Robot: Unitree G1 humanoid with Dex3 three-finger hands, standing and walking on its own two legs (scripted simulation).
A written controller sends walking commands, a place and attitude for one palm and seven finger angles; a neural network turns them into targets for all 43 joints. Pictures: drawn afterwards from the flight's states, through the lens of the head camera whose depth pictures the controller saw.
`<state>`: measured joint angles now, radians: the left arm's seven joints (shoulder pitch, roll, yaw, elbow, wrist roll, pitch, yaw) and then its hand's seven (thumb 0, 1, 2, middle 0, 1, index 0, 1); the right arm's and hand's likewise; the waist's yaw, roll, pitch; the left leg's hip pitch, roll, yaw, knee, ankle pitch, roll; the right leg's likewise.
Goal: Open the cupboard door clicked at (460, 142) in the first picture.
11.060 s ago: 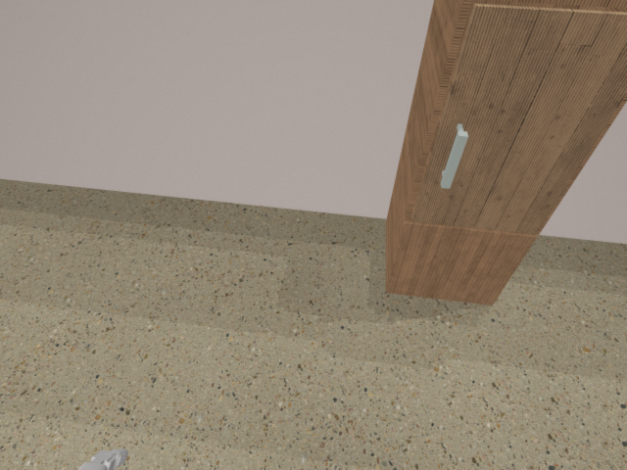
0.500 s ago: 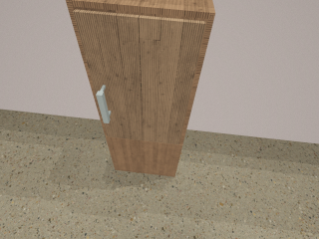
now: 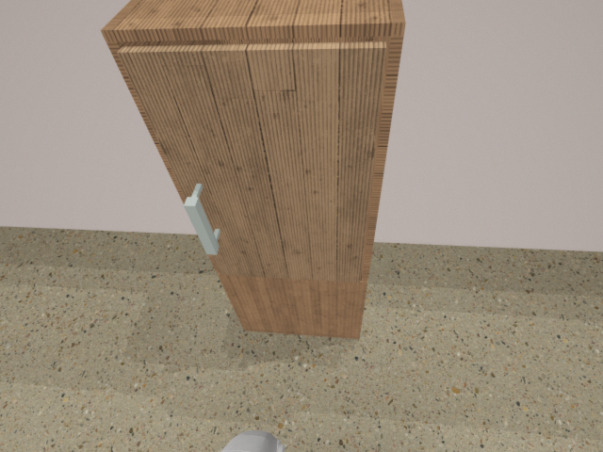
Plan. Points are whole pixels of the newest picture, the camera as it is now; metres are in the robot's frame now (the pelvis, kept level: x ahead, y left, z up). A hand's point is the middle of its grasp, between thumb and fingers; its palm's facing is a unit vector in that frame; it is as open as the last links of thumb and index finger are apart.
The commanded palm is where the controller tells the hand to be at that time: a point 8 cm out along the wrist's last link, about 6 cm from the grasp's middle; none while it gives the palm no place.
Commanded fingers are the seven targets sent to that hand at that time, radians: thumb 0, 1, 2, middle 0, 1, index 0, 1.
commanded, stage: shuffle to correct the standing spot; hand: left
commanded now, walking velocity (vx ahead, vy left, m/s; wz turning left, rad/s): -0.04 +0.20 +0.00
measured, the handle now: (205, 220) +0.53 +0.24 -0.08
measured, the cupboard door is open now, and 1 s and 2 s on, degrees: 0 0 0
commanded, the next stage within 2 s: come to a stop and stand still in 0.12 s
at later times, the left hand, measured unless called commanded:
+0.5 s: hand out of the picture +0.00 +0.30 -0.19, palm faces +0.07 -0.98 -0.19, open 7.4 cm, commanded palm none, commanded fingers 0.00 0.90 0.90 -0.20 -0.30 -0.20 -0.30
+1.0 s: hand out of the picture -0.03 +0.24 -0.16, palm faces +0.04 -0.97 -0.24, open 7.3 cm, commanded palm none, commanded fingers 0.00 0.90 0.90 -0.20 -0.30 -0.20 -0.30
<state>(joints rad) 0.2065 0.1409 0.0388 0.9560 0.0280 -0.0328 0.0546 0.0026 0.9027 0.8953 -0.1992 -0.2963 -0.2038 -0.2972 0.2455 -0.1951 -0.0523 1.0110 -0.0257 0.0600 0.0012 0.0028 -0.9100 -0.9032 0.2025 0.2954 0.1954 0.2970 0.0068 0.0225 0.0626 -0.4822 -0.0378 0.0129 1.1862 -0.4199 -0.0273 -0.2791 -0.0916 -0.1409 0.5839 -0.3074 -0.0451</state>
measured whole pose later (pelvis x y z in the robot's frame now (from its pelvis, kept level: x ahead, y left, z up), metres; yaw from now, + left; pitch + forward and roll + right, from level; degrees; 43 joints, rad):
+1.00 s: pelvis -0.05 +0.06 +0.01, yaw +0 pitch -1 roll +2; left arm 0.31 0.15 0.04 1.04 0.03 0.01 0.03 0.00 0.92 0.90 -0.20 -0.30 -0.20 -0.30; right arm 0.43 -0.15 -0.06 1.13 -0.04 0.06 -0.01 0.00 -0.91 -0.90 0.20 0.30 0.19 0.30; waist -0.03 0.01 -0.04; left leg -0.40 0.00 0.06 0.67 -0.34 0.00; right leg -0.13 -0.02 -0.07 0.42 -0.29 -0.05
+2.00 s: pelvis -0.02 +0.08 +0.00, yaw +0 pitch +0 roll +0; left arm 0.29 0.19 0.01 1.02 0.02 -0.03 0.05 0.01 0.91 0.90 -0.20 -0.30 -0.20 -0.30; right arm 0.27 -0.22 -0.03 1.03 -0.03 -0.01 -0.03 0.00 -0.92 -0.90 0.20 0.30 0.20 0.30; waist -0.02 0.02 0.04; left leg -0.26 0.01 0.08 0.54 -0.27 0.02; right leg -0.11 -0.02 -0.07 0.51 -0.38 -0.01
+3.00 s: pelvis -0.05 +0.12 -0.01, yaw -2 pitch -1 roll +0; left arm 0.47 0.11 0.03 1.11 0.04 0.05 0.01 0.01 0.90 0.90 -0.20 -0.30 -0.20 -0.30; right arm 0.35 -0.11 -0.04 1.07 -0.03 -0.02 -0.03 0.00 -0.91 -0.90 0.20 0.30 0.20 0.30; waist 0.00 -0.05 0.01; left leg -0.27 0.01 0.14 0.56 -0.28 0.06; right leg -0.37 -0.04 -0.03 0.89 -0.40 -0.01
